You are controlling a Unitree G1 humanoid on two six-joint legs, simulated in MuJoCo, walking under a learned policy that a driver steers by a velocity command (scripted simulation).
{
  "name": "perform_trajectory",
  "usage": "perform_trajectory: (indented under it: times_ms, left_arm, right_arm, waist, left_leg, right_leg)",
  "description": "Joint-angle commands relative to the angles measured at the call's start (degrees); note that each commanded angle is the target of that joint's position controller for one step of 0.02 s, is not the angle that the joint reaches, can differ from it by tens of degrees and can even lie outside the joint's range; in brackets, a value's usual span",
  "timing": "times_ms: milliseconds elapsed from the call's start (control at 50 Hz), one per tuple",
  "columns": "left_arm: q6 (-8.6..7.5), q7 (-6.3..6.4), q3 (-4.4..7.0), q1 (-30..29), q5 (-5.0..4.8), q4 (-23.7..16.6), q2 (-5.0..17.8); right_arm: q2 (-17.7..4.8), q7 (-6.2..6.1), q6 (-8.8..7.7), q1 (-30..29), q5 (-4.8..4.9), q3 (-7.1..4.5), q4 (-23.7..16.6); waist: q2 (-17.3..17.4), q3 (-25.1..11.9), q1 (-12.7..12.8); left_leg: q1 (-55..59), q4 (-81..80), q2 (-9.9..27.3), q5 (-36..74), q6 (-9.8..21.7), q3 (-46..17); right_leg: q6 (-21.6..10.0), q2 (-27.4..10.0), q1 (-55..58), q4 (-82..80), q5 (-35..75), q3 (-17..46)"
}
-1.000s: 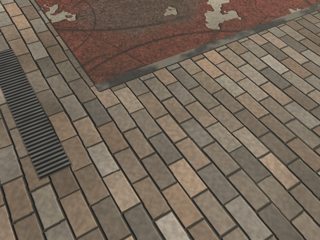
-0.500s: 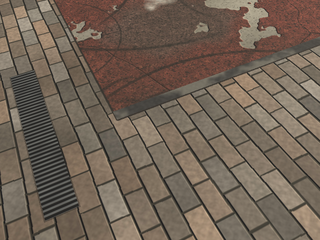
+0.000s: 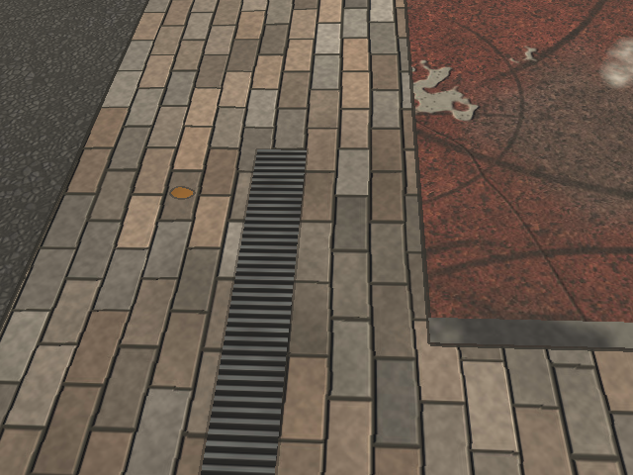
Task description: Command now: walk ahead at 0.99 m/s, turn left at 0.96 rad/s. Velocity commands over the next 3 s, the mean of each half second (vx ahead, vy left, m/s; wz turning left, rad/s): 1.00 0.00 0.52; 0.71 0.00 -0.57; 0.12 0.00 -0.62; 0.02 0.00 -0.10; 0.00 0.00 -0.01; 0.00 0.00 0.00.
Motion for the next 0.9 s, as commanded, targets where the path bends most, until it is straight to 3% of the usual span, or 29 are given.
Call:
perform_trajectory:
  times_ms: [20, 60, 100, 160, 180, 200, 220, 240, 260, 280, 300, 320, 380, 420, 480, 520, 540, 580, 620, 640, 660, 680, 700, 720, 740, 760, 820, 860, 900]
  left_arm:
    - [1.4, -0.53, 1.69, -2.4, 0.07, -5.6, 7.9]
    - [1.24, -1.24, 0.87, -8.2, -1.23, -7.8, 6.2]
    - [0.97, -1.43, 0.74, -9.6, -2.32, -8.2, 6.1]
    - [0.44, -1.1, 1.44, -9.5, -2.11, -7.9, 8.2]
    - [0.33, -0.72, 2.21, -6.3, -1.91, -6.7, 9.8]
    - [0.11, -0.13, 3.46, 0.8, -2.16, -4.7, 12.3]
    - [0.04, 0.77, 4.58, 11.3, -2.61, -1.9, 14.0]
    - [0.0, 2.06, 6.0, 23.0, -1.91, 0.7, 17.2]
    - [-0.41, 1.65, 7.21, 22.5, 0.54, 1.7, 22.6]
    - [0.11, 0.48, 7.07, 17.5, -0.73, 1.0, 18.0]
    - [0.06, 0.08, 6.36, 11.7, -1.29, 0.7, 13.6]
    - [-0.04, -0.38, 5.89, 10.1, -1.35, 1.6, 11.1]
    - [-1.14, -0.49, 4.41, 14.0, -1.79, 6.8, 7.1]
    - [-2.12, -0.71, 4.54, 15.7, -2.84, 8.6, 8.0]
    - [-2.75, -1.03, 4.39, 17.1, -3.59, 10.0, 8.6]
    - [-2.99, -1.09, 4.31, 18.7, -4.25, 10.9, 8.5]
    - [-3.13, -0.97, 4.59, 19.4, -4.46, 11.2, 10.0]
    - [-3.02, -0.87, 5.23, 19.9, -4.55, 11.8, 13.3]
    - [-2.51, -0.56, 5.51, 21.3, -4.36, 13.1, 15.1]
    - [-1.98, -0.24, 5.78, 21.6, -3.91, 13.5, 16.4]
    - [-1.44, 0.0, 5.84, 20.2, -3.76, 13.4, 16.7]
    - [-1.49, -0.13, 5.07, 19.8, -3.52, 12.0, 13.1]
    - [-1.33, -0.09, 3.0, 27.6, -5.66, 10.2, 2.0]
    - [-0.57, 0.44, 4.32, 22.6, -5.92, 8.8, 8.3]
    - [0.02, 0.7, 5.09, 15.7, -5.28, 7.9, 10.1]
    - [0.5, 0.54, 4.93, 14.1, -4.77, 7.9, 8.6]
    - [3.78, -0.64, 5.43, 15.2, -3.19, 8.1, 5.4]
    - [4.97, -1.37, 5.25, 11.0, -2.79, 5.4, 3.8]
    - [4.89, -2.45, 4.48, 6.8, -2.63, 2.5, 2.7]
  right_arm:
    - [-8.1, -0.3, -3.37, -4.3, 0.45, -1.91, -5.8]
    - [-8.3, 0.01, -3.64, -3.2, 0.51, -2.33, -5.6]
    - [-8.8, 0.4, -3.8, -0.8, 1.12, -2.72, -4.8]
    - [-8.9, 0.0, -4.03, 2.1, 1.16, -2.72, -3.2]
    - [-10.0, -0.32, -4.05, 2.5, 0.84, -2.84, -2.7]
    - [-11.7, -0.38, -3.96, 2.0, 0.0, -3.04, -2.4]
    - [-12.5, -0.23, -3.87, -1.1, -0.73, -3.13, -2.6]
    - [-8.3, -0.31, -4.36, -3.2, -1.35, -2.06, -3.5]
    - [2.8, 0.02, -4.52, 7.5, 1.49, 0.63, -5.7]
    - [-1.5, -0.41, -4.37, 4.2, 0.35, 1.25, -5.1]
    - [-4.4, -0.16, -3.92, -2.9, -0.27, 0.55, -5.7]
    - [-4.8, 0.5, -3.71, -6.7, -0.91, 0.68, -6.5]
    - [-1.2, 2.32, -2.45, -9.5, -1.68, 1.82, -8.6]
    - [-0.3, 2.64, -1.93, -11.8, -1.95, 2.5, -9.9]
    - [-1.0, 3.12, -2.41, -21.9, -2.31, 3.45, -14.2]
    - [0.5, 4.03, -3.14, -27.8, -2.07, 4.71, -16.2]
    - [1.3, 4.27, -3.36, -29.1, -1.61, 5.14, -16.5]
    - [0.2, 3.61, -3.45, -28.8, -1.11, 4.92, -16.3]
    - [-2.7, 2.15, -3.66, -25.6, -1.9, 3.78, -15.1]
    - [-4.6, 1.31, -3.84, -18.5, -2.02, 2.8, -13.0]
    - [-6.3, 0.4, -3.98, -7.0, -2.15, 1.74, -9.4]
    - [-10.4, -0.88, -4.09, 2.6, -3.19, 0.08, -7.5]
    - [-13.6, -1.23, -4.34, 3.9, -5.58, -0.92, -7.7]
    - [-11.1, -1.1, -3.69, 1.7, -3.4, -0.79, -9.1]
    - [-6.4, -0.95, -4.03, -3.4, -2.61, 0.25, -8.4]
    - [-3.2, -0.62, -4.54, -5.4, -2.28, 0.89, -7.7]
    - [0.6, -0.7, -5.24, -6.4, -0.54, 1.72, -5.9]
    - [-0.2, -0.97, -5.61, -8.2, 0.39, 1.35, -5.4]
    - [-0.3, -1.34, -5.59, -12.7, 0.86, 1.18, -5.8]
  waist:
    - [-5.0, 4.6, 2.8]
    - [-2.4, 4.5, 0.5]
    - [0.1, 1.7, -1.8]
    - [1.1, -1.2, -3.0]
    - [1.4, -3.9, -1.6]
    - [2.0, -8.3, 2.2]
    - [1.8, -12.6, 9.1]
    - [-0.7, -17.8, 14.3]
    - [-22.5, -24.4, 5.1]
    - [-15.5, -20.8, 5.7]
    - [-7.2, -10.7, 5.0]
    - [-1.5, -7.0, 4.5]
    - [-4.7, -2.2, 1.6]
    - [-5.1, 0.5, 0.5]
    - [-4.1, 4.5, 0.9]
    - [-3.4, 5.1, 2.2]
    - [-3.7, 5.1, 2.4]
    - [-4.2, 4.1, 1.6]
    - [-4.9, -0.8, -0.2]
    - [-6.4, -6.0, -3.4]
    - [-6.2, -11.7, -9.1]
    - [-2.4, -18.1, -12.1]
    - [12.2, -27.2, -5.3]
    - [8.1, -27.9, -6.8]
    - [3.5, -16.0, -4.8]
    - [2.1, -10.1, -3.2]
    - [5.4, -5.4, 1.9]
    - [6.3, -3.2, 3.4]
    - [7.4, -1.0, 5.0]
  left_leg:
    - [-11.8, -20.5, 14.8, 7.7, 8.8, -22.3]
    - [-13.4, -20.0, 12.0, 14.0, 5.9, -19.6]
    - [-8.6, -19.0, 12.6, 23.7, 3.7, -19.2]
    - [3.7, -14.5, 15.5, 37.6, 1.0, -19.2]
    - [8.5, -9.7, 16.4, 47.1, -0.1, -19.2]
    - [11.5, -0.8, 17.2, 54.7, -1.3, -18.8]
    - [8.2, 12.3, 16.0, 54.1, -2.4, -16.8]
    - [-1.7, 30.8, 13.5, 42.3, -3.1, -13.9]
    - [-21.4, 51.3, 4.6, -9.7, -5.9, -9.1]
    - [-29.2, 54.0, 7.8, -6.9, -4.6, -8.6]
    - [-30.3, 51.4, 11.4, -0.1, -4.7, -7.7]
    - [-28.7, 48.5, 13.1, 2.5, -4.8, -6.9]
    - [-27.3, 42.9, 14.9, 1.3, -5.4, -8.1]
    - [-31.1, 39.5, 15.4, 1.9, -6.0, -8.0]
    - [-32.8, 26.0, 17.0, 10.4, -7.6, -2.4]
    - [-23.5, 13.5, 17.3, 18.2, -8.1, 3.2]
    - [-18.3, 10.3, 16.6, 20.6, -8.0, 3.9]
    - [-14.4, 6.5, 15.6, 21.0, -7.7, 3.9]
    - [-8.5, 3.3, 12.4, 15.9, -6.6, 4.2]
    - [-0.1, 3.2, 10.7, 11.2, -6.1, 4.0]
    - [13.0, 2.4, 11.8, 10.0, -5.8, 2.8]
    - [26.4, 2.8, 22.5, -4.0, -5.2, -7.2]
    - [40.8, -1.2, 41.8, -11.0, -0.2, -34.7]
    - [35.6, -8.6, 42.7, -4.1, 1.3, -43.8]
    - [26.5, -7.6, 38.7, 11.6, -0.1, -29.6]
    - [19.5, -6.7, 36.6, 29.7, -0.6, -20.3]
    - [7.2, -9.5, 32.6, 43.6, -3.3, -5.0]
    - [4.1, -11.9, 32.4, 46.9, -3.5, 0.5]
    - [-1.3, -13.7, 28.7, 44.0, -4.9, 8.6]
  right_leg:
    - [2.2, -0.9, -0.8, -13.5, 5.6, -5.4]
    - [1.7, 0.7, 4.5, -25.5, 18.3, -6.3]
    - [0.1, 3.1, 9.1, -33.7, 27.3, -7.3]
    - [-2.6, 5.4, 12.8, -41.8, 28.1, -7.5]
    - [-3.4, 7.4, 15.8, -42.3, 24.1, -7.9]
    - [-4.4, 9.0, 21.7, -41.6, 17.7, -8.0]
    - [-5.2, 8.1, 32.1, -42.6, 14.7, -8.7]
    - [-6.4, 1.3, 45.2, -40.0, 1.5, -1.6]
    - [-13.9, -16.9, 58.9, -49.8, -14.5, 33.1]
    - [-14.8, -16.2, 54.0, -59.2, -26.2, 46.4]
    - [-14.2, -13.6, 44.3, -59.8, -22.8, 35.2]
    - [-13.6, -10.8, 37.6, -59.2, -13.9, 27.2]
    - [-11.6, -5.3, 28.8, -61.4, -3.5, 14.2]
    - [-12.0, -5.2, 27.4, -64.5, 0.6, 10.4]
    - [-12.6, -2.6, 24.3, -69.3, 12.8, 2.4]
    - [-12.4, -0.3, 20.0, -72.6, 22.8, -0.5]
    - [-12.5, -1.2, 18.7, -74.2, 27.7, -0.6]
    - [-13.0, -2.9, 23.5, -71.8, 39.5, -0.4]
    - [-11.7, -2.9, 31.9, -62.3, 58.8, -1.4]
    - [-11.0, -2.7, 32.9, -52.2, 63.9, -1.3]
    - [-10.1, -1.0, 28.0, -37.6, 59.7, -2.0]
    - [-10.0, 2.3, 16.7, -19.8, 42.2, -3.0]
    - [-8.7, 8.5, -1.1, 2.4, -6.6, -3.9]
    - [-8.9, 8.9, -5.8, 8.9, -4.7, -2.5]
    - [-8.4, 5.6, -8.1, 6.2, 1.2, -2.6]
    - [-7.7, 4.4, -7.4, 3.7, 1.9, -3.5]
    - [-5.1, 2.7, -1.8, -2.0, 0.4, -4.0]
    - [-4.5, 2.7, -3.2, -6.3, 3.8, -5.6]
    - [-4.6, 3.2, 0.5, -19.3, 13.0, -8.3]
Next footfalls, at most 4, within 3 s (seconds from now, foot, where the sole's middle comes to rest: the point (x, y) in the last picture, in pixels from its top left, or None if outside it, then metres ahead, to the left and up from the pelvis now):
0.24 right None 0.44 -0.16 -0.76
0.68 left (280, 336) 0.80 0.14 -0.76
1.06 right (352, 237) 1.09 -0.04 -0.76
1.60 left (281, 238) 1.10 0.15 -0.76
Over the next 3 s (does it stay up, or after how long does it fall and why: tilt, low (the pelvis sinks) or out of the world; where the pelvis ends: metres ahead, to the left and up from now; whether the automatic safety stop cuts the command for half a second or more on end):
stays up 1.01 0.08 0.02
